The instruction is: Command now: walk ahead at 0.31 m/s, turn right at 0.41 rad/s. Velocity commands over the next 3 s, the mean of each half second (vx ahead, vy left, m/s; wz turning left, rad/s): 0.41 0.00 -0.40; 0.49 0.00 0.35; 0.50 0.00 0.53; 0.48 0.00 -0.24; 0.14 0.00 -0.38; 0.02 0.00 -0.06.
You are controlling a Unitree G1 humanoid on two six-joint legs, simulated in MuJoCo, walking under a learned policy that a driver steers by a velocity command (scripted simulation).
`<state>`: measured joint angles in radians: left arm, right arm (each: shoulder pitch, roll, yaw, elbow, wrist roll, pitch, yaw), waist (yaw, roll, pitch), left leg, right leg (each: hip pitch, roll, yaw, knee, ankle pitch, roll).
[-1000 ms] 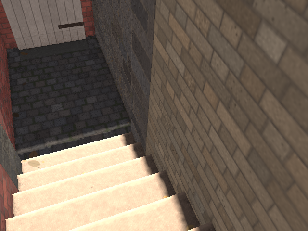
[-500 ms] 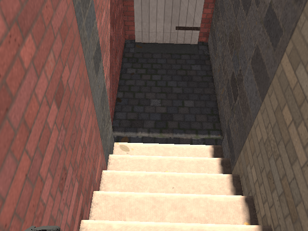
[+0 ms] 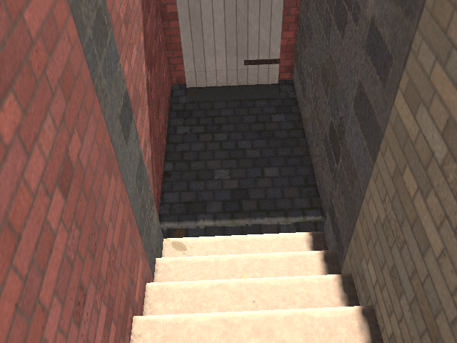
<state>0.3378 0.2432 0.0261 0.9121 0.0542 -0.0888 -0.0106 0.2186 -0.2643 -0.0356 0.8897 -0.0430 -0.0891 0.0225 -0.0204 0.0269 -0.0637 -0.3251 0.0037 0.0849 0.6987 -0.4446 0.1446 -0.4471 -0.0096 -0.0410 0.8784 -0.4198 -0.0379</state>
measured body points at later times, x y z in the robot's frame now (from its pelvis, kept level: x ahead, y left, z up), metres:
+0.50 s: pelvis +0.20 -0.09 -0.16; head +0.21 -0.09 +0.29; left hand +0.28 +0.14 -0.30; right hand +0.27 -0.36 -0.27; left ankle +0.23 -0.02 -0.90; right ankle +0.02 -0.13 -0.67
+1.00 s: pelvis +0.46 -0.20 -0.37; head +0.45 -0.18 +0.08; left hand +0.52 +0.04 -0.51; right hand +0.53 -0.44 -0.49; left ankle +0.46 -0.07 -0.88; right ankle +0.46 -0.29 -1.09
